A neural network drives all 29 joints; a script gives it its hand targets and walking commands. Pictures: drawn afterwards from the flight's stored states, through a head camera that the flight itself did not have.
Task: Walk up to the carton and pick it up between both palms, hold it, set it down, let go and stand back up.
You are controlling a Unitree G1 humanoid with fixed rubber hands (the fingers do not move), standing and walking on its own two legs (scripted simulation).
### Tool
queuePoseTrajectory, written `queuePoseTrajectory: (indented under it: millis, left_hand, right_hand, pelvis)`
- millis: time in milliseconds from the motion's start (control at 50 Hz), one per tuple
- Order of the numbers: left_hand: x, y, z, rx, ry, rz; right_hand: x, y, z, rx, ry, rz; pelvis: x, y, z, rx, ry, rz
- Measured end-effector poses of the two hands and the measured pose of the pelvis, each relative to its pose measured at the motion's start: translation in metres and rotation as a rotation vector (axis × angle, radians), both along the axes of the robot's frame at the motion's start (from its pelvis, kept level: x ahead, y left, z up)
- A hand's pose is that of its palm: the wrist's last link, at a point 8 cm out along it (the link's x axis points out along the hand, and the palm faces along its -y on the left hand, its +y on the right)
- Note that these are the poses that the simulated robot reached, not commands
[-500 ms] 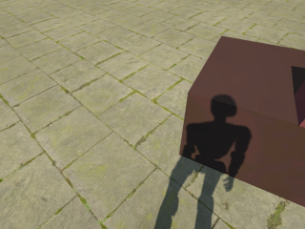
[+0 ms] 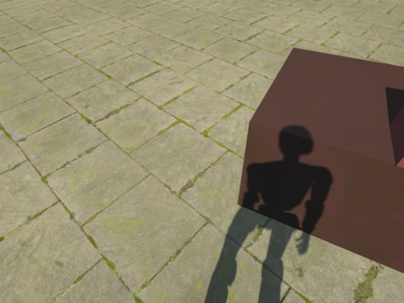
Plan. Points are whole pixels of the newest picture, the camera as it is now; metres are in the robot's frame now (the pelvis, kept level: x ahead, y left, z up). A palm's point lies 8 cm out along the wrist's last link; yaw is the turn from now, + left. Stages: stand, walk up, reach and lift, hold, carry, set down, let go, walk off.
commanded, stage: stand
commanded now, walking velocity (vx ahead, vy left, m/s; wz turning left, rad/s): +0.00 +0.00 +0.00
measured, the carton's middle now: out of the picture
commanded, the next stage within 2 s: none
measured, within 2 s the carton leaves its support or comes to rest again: neither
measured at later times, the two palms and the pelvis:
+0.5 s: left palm out of the picture -0.04 +0.20 -0.15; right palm out of the picture -0.03 -0.19 -0.15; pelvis +0.00 +0.00 +0.00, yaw +0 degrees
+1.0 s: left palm out of the picture -0.03 +0.20 -0.15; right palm out of the picture -0.03 -0.19 -0.15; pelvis +0.01 +0.00 +0.00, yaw +0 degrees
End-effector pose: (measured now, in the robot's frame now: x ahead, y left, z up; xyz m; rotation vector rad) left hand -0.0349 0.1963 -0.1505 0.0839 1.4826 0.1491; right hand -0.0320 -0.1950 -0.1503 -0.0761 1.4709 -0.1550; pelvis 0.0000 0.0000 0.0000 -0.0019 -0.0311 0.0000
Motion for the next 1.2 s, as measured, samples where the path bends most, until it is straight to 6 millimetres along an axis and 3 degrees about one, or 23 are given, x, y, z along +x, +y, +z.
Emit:
queuePoseTrajectory:
  millis: [1200]
  left_hand:
    - [0.0041, 0.0036, 0.001, -0.004, 0.005, 0.002]
  right_hand:
    - [0.0058, 0.0043, 0.0016, 0.001, -0.004, -0.004]
  pelvis:
    - [0.0072, 0.0043, 0.0007, 0.001, 0.005, -0.001]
